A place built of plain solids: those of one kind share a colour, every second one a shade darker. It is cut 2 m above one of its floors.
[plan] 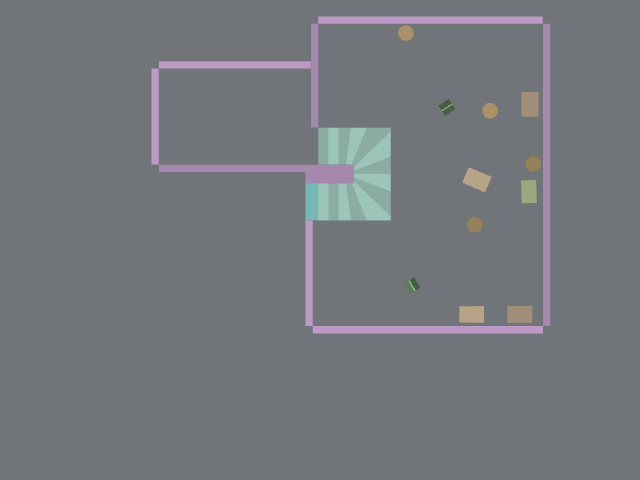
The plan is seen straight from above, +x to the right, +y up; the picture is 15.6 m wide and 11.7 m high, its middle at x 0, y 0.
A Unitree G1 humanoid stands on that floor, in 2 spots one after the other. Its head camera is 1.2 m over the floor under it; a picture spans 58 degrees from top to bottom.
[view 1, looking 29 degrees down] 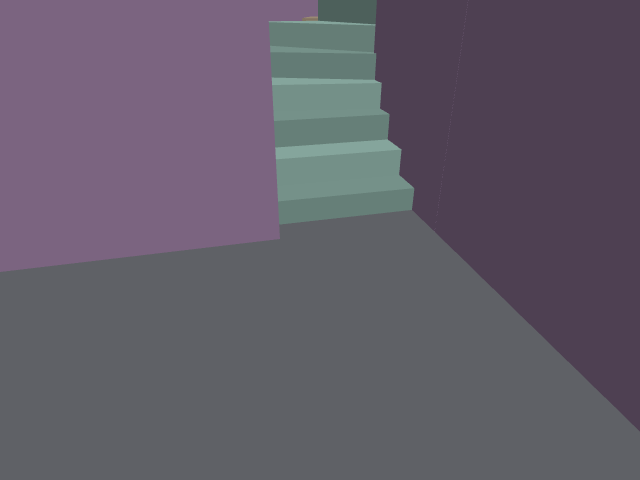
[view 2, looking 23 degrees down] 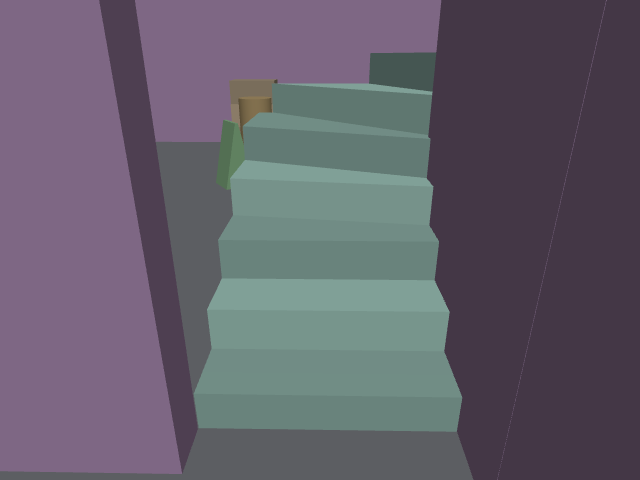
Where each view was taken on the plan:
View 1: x -2.39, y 3.04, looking -14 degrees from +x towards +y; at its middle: ground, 2.48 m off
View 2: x -1.17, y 2.29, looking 1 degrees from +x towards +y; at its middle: tread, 1.77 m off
